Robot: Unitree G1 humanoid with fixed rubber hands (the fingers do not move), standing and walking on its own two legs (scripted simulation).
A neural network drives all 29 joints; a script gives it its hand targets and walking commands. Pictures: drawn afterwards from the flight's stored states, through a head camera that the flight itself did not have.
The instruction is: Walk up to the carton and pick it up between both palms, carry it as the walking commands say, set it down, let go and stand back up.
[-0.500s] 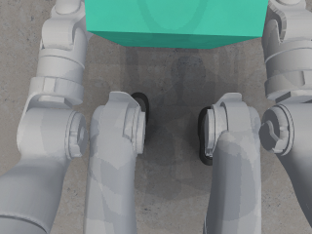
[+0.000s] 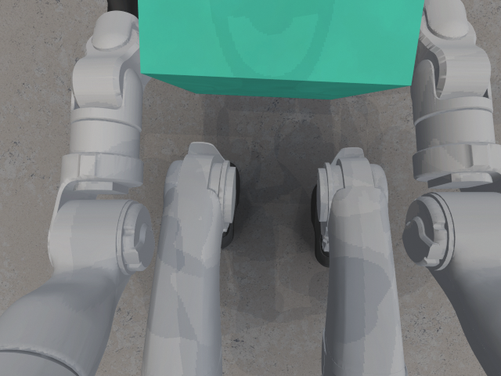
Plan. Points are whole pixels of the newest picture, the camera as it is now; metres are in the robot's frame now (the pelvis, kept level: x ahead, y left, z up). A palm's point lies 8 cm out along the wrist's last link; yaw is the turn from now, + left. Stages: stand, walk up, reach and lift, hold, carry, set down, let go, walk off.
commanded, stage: reach and lift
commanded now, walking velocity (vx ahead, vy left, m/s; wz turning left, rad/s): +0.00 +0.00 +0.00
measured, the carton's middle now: (270, 35) +0.51 +0.01 -0.14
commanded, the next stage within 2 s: none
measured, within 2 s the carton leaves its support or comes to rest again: neither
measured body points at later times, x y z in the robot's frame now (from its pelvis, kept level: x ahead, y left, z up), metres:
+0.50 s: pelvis +0.00 +0.00 +0.05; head +0.30 -0.01 +0.38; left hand +0.52 +0.17 -0.02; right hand +0.54 -0.17 -0.01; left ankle +0.18 +0.11 -0.39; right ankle +0.14 -0.14 -0.39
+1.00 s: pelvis -0.01 +0.00 +0.11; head +0.26 -0.01 +0.46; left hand +0.50 +0.16 +0.07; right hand +0.51 -0.18 +0.08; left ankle +0.18 +0.11 -0.39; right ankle +0.14 -0.14 -0.39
